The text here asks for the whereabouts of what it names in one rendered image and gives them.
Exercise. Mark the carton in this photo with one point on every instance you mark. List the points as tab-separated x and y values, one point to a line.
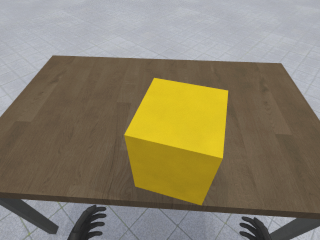
175	141

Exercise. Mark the robot left hand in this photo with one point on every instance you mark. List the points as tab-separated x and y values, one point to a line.
81	229

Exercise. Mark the robot right hand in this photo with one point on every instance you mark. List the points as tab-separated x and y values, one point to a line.
259	229

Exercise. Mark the table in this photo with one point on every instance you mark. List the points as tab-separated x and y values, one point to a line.
62	140

